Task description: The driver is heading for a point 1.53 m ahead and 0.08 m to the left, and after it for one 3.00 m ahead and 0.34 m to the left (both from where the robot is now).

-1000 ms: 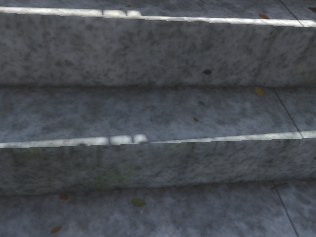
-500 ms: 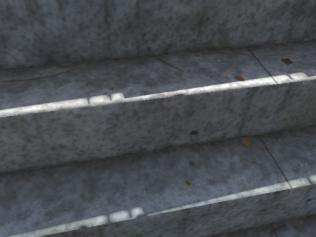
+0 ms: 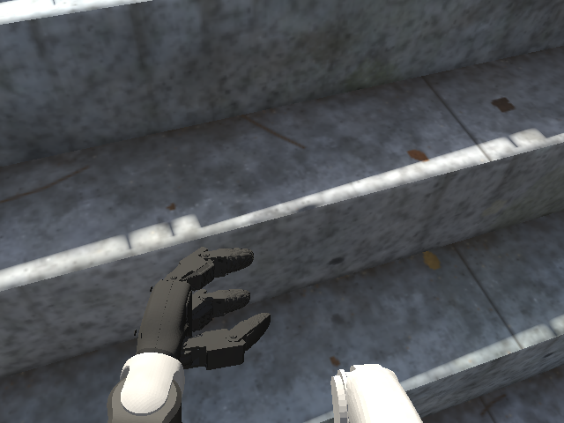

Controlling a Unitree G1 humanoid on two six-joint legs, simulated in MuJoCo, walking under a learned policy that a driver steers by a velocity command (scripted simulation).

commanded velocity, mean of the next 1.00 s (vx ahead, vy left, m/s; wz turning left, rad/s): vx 0.31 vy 0.00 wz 0.00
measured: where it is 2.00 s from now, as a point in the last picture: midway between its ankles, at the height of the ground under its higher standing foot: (232, 422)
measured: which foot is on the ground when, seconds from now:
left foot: down 0.00-0.14, up 0.16-0.68, down 0.70-1.00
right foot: up 0.00-0.08, down 0.10-0.74, up 0.76-1.00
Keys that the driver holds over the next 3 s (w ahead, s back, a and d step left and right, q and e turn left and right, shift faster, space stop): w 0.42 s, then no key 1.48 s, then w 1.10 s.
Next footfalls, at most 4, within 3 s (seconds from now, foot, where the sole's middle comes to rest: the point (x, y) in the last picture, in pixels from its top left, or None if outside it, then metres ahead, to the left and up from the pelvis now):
0.10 right None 0.23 -0.15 -0.56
0.70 left None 0.36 0.14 -0.34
1.26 right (289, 370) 0.41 -0.06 -0.34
2.84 left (225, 419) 0.35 0.05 -0.34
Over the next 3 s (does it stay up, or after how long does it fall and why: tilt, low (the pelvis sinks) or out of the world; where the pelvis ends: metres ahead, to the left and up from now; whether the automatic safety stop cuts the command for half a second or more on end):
stays up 0.48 -0.02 0.44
